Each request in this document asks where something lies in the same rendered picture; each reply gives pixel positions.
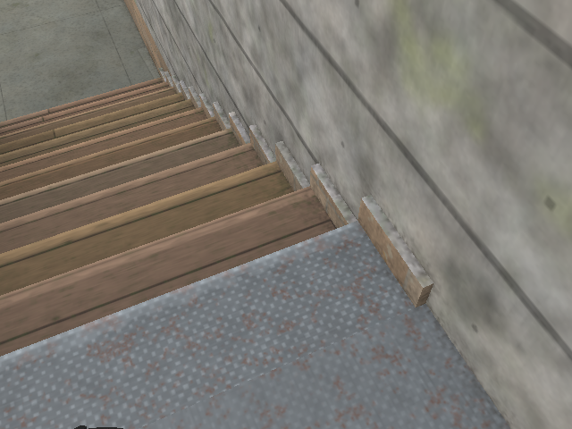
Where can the stairs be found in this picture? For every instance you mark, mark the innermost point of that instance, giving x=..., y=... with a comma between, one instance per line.
x=116, y=199

